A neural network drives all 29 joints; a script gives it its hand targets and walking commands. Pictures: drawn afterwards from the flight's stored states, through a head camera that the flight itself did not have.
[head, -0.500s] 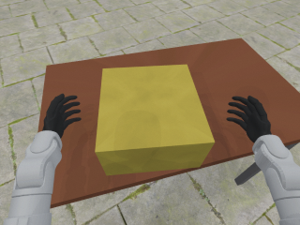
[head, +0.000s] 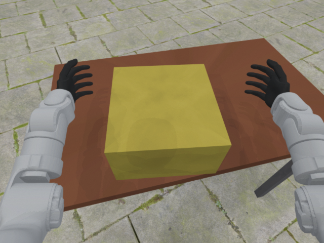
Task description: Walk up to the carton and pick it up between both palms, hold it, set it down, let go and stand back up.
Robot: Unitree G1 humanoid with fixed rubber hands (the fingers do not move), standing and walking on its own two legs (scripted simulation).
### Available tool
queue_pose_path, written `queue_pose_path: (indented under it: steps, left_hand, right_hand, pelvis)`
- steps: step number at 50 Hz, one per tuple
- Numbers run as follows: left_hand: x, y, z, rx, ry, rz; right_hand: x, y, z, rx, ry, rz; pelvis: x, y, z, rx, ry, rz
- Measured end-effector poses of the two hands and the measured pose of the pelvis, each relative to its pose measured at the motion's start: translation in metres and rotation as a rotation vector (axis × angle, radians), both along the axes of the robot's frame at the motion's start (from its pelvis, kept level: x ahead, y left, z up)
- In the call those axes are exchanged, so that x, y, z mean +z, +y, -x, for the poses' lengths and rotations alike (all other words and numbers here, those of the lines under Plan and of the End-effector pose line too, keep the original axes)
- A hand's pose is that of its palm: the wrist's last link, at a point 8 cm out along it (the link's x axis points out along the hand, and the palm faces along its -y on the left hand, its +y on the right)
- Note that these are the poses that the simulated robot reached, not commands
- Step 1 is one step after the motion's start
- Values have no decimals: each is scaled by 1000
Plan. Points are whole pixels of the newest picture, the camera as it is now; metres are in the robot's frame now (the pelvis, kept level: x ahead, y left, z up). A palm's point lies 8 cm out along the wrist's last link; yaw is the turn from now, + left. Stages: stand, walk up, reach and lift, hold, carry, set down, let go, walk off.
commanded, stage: reach and lift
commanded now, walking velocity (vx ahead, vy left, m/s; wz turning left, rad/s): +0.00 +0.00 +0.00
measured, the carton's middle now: (162, 118) +0.46 +0.03 +0.01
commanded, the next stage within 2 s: none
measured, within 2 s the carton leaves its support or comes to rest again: neither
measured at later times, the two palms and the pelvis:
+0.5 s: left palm (77, 119) +0.41 +0.25 +0.05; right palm (246, 114) +0.44 -0.20 +0.06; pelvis +0.01 +0.00 -0.01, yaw +2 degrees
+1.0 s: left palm (89, 119) +0.41 +0.22 +0.05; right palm (243, 112) +0.44 -0.19 +0.06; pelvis -0.02 -0.01 -0.02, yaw +1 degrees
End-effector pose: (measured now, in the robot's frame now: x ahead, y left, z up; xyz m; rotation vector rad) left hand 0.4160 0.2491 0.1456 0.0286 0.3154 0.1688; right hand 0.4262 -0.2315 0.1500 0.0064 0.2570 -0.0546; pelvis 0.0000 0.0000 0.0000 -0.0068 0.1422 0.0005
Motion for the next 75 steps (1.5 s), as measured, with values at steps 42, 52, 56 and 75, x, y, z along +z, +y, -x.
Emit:
queue_pose_path:
  steps: [42, 52, 56, 75]
  left_hand:
    - [-81, -19, -4, 1, -65, -20]
    - [-100, -28, 1, 7, -69, -7]
    - [-106, -36, 0, 13, -80, 3]
    - [-104, -38, 0, 30, -72, -9]
  right_hand:
    - [-81, 21, -15, -19, -6, 33]
    - [-89, 51, -19, 44, -14, 29]
    - [-96, 69, -21, 57, -11, 18]
    - [-93, 67, -16, 8, -16, 24]
  pelvis:
    - [-16, -5, 6, 13, 177, 5]
    - [-25, -12, 18, 22, 228, -4]
    - [-27, -14, 21, 31, 249, -1]
    - [-22, -8, 12, 33, 233, 9]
